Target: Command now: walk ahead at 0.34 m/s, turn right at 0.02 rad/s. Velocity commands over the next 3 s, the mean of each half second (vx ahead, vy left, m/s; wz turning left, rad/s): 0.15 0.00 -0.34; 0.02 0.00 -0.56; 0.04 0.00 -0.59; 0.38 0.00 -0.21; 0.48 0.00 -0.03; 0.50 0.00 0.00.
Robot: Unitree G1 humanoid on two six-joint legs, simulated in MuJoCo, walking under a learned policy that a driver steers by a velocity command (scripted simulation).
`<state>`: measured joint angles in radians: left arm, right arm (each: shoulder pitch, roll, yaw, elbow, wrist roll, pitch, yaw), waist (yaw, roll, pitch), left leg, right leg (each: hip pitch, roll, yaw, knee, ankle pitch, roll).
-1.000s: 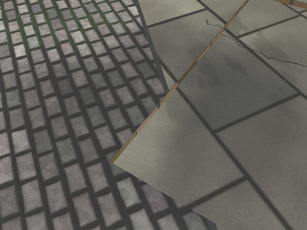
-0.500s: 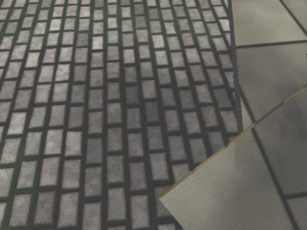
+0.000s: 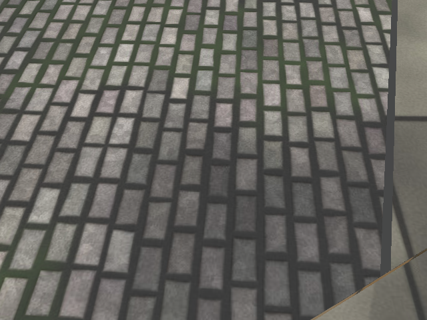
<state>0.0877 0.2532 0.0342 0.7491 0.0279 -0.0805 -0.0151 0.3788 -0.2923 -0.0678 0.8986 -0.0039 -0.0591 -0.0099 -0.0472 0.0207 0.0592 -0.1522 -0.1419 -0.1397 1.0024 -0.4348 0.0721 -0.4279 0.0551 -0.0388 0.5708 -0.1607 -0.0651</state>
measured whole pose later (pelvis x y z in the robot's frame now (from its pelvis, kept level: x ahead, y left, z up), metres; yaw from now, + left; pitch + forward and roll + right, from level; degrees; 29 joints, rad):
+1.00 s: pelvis +0.07 +0.03 +0.01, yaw -33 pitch +0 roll +1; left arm 0.18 0.28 0.04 0.70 0.01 0.07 -0.04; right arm 0.22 -0.31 -0.06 0.75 -0.03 0.05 -0.02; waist -0.01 0.04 0.05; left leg -0.38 0.08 0.14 0.71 -0.40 -0.02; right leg -0.21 0.05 -0.01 0.56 -0.35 -0.06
